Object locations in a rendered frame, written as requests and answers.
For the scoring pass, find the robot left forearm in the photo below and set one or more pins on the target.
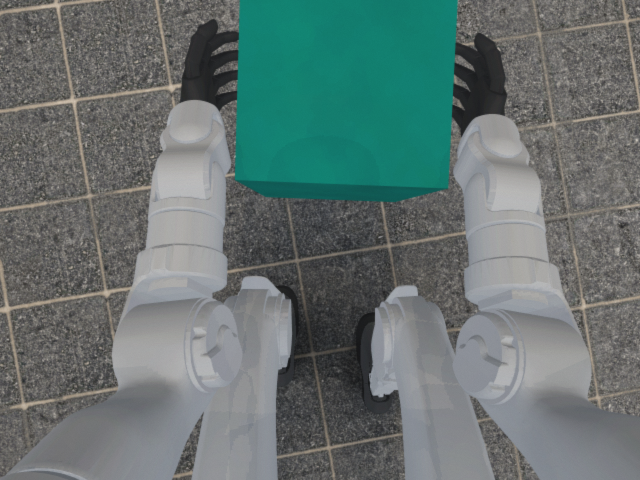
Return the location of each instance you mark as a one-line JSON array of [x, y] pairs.
[[184, 256]]

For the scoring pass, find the carton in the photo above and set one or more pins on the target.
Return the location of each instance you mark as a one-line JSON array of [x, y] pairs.
[[345, 99]]

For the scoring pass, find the robot left upper arm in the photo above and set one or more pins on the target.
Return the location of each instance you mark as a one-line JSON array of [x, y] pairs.
[[169, 358]]

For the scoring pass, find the robot right forearm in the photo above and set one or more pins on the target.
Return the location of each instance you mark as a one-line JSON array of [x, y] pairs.
[[504, 223]]

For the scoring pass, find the left robot hand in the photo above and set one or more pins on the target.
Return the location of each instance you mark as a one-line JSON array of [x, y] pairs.
[[198, 82]]

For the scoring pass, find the robot right upper arm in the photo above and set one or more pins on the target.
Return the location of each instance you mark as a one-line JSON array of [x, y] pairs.
[[532, 374]]

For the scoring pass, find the right robot hand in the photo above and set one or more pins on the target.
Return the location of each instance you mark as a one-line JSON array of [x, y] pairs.
[[486, 84]]

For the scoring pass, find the right robot foot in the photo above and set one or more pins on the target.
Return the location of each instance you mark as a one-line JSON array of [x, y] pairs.
[[377, 404]]

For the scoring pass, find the robot left shin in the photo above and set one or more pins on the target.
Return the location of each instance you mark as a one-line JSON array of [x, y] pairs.
[[255, 282]]

